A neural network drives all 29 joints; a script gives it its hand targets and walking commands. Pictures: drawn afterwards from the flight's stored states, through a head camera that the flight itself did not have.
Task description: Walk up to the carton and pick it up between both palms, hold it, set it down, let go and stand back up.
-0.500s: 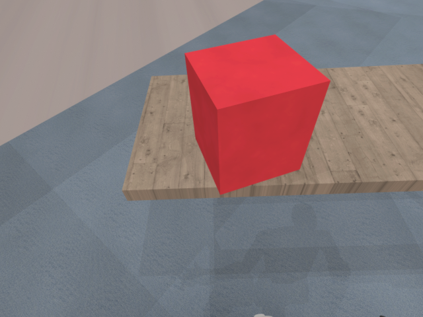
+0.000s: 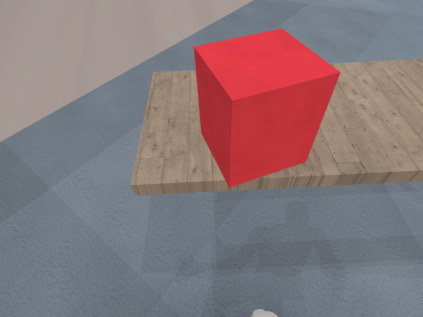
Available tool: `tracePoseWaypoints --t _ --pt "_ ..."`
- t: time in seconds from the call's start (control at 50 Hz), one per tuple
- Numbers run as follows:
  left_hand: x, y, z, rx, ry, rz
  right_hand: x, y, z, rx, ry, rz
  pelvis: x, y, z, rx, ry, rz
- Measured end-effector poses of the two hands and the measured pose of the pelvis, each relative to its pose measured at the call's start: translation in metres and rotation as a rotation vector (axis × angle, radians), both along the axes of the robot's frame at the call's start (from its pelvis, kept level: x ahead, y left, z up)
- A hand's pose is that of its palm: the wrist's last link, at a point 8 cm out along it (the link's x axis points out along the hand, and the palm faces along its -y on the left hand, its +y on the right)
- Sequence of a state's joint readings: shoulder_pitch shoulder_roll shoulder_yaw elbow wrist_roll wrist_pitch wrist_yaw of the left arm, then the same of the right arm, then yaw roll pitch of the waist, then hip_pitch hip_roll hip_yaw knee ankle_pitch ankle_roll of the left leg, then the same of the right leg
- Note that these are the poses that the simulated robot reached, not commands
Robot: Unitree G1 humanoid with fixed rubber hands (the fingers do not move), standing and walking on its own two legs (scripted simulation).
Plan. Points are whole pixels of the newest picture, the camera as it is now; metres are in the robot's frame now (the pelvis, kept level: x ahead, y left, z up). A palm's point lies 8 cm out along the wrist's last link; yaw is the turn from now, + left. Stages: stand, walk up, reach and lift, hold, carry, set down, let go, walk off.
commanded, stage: walk up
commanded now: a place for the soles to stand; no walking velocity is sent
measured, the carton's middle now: (255, 109) +0.54 -0.11 +0.09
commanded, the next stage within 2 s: none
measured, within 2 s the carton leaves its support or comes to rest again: neither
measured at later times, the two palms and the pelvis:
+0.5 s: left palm out of the picture +0.09 +0.36 -0.06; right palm out of the picture +0.06 -0.32 -0.08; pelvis +0.00 +0.02 +0.01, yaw +0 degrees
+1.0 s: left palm out of the picture +0.08 +0.35 -0.06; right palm out of the picture +0.07 -0.32 -0.09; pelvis +0.00 +0.01 +0.01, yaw +0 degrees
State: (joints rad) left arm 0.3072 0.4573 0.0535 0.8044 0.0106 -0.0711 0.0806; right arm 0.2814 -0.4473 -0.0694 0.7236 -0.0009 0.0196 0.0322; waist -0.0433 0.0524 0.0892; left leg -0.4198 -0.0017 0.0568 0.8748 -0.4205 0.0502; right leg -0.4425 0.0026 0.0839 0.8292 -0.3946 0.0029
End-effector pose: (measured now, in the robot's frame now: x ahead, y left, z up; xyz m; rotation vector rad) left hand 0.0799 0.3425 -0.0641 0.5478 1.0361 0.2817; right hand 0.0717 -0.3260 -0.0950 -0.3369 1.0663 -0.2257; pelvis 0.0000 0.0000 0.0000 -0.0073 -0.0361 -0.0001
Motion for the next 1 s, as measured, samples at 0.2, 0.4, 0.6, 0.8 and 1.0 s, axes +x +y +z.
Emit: tracePoseWaypoints --t 0.2,0.4,0.6,0.8,1.0 --pt "-0.027 0.026 -0.003 0.016 0.011 0.029 0.01 0.016 0.001 -0.021 -0.004 0.049 -0.007 0.018 -0.004 -0.018 -0.002 0.013" --pt "-0.005 0.026 -0.003 -0.026 0.028 -0.003 -0.008 0.02 0.019 -0.042 0.017 0.001 -0.004 0.027 0.009 -0.018 0.022 0.001" --pt "0.005 0.007 0.009 0.004 -0.031 -0.001 -0.001 0.004 0.008 -0.009 -0.002 0.021 -0.006 0.006 0.007 0.011 -0.004 -0.005" --pt "-0.023 0.021 -0.003 -0.017 0.013 0.026 -0.005 0.018 0.01 -0.025 -0.007 0.022 -0.011 0.021 0.004 -0.005 -0.002 -0.001" --pt "0.001 0.005 0.006 -0.016 0.002 -0.004 -0.001 0.003 0.01 -0.011 -0.004 0.0 -0.001 0.007 0.008 0.01 0.027 -0.002"
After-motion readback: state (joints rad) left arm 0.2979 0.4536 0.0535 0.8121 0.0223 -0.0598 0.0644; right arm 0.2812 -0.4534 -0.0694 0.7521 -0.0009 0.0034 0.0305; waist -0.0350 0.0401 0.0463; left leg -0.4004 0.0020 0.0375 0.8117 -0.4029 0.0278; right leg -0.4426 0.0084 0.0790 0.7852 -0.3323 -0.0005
